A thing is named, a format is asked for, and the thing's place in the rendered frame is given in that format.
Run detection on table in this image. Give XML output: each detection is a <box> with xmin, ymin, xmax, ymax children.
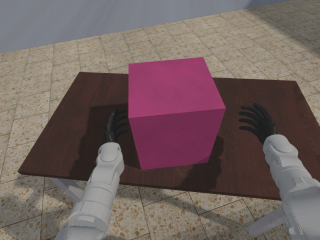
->
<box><xmin>17</xmin><ymin>72</ymin><xmax>320</xmax><ymax>236</ymax></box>

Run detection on robot right hand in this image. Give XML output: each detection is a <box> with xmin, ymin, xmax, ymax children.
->
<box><xmin>238</xmin><ymin>103</ymin><xmax>278</xmax><ymax>144</ymax></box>

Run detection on robot right upper arm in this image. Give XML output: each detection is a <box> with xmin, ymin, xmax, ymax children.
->
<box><xmin>281</xmin><ymin>194</ymin><xmax>320</xmax><ymax>240</ymax></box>

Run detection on robot left forearm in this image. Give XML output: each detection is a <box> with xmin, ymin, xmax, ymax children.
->
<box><xmin>54</xmin><ymin>142</ymin><xmax>125</xmax><ymax>240</ymax></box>

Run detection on robot left upper arm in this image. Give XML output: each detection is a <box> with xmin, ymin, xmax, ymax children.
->
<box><xmin>55</xmin><ymin>226</ymin><xmax>108</xmax><ymax>240</ymax></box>

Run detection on robot right forearm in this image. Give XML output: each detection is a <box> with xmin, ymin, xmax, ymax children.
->
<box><xmin>262</xmin><ymin>134</ymin><xmax>320</xmax><ymax>203</ymax></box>

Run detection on robot left hand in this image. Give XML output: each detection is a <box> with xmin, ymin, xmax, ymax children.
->
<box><xmin>103</xmin><ymin>108</ymin><xmax>128</xmax><ymax>144</ymax></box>

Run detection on carton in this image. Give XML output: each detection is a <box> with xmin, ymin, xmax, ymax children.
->
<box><xmin>128</xmin><ymin>57</ymin><xmax>226</xmax><ymax>170</ymax></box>

